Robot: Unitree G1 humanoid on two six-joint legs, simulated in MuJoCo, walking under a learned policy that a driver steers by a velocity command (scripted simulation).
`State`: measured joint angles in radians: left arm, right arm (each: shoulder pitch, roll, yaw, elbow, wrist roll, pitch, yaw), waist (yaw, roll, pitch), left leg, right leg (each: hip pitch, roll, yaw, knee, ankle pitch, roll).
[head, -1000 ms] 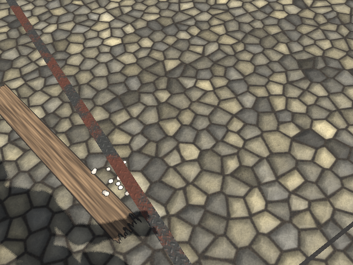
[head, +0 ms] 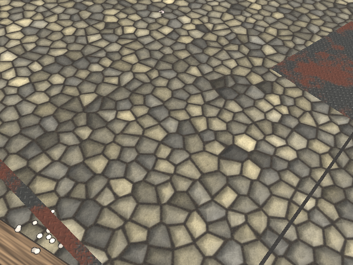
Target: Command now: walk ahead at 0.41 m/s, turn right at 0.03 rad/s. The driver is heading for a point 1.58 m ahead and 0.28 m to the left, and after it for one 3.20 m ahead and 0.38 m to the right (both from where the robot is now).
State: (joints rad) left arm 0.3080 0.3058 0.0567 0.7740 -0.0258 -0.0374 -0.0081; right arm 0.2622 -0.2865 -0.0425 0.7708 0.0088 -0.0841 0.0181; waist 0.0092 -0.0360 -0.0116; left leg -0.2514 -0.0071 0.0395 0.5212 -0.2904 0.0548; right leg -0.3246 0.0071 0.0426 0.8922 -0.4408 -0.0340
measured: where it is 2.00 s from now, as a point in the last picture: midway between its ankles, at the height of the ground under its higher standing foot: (140, 150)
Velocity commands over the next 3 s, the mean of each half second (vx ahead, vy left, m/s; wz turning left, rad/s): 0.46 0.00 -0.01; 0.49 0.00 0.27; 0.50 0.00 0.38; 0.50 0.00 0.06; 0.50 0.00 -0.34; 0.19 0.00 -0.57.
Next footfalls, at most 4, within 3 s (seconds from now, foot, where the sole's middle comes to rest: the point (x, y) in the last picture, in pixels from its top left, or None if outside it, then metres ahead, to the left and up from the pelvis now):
0.42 right None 0.39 -0.13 -0.77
0.96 left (142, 225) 0.68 0.14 -0.77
1.46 right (172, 161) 1.00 0.02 -0.77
1.98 left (106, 129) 1.19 0.36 -0.77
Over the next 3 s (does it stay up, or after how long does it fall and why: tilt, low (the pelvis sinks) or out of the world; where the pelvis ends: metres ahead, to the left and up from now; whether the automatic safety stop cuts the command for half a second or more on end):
stays up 1.53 0.31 -0.01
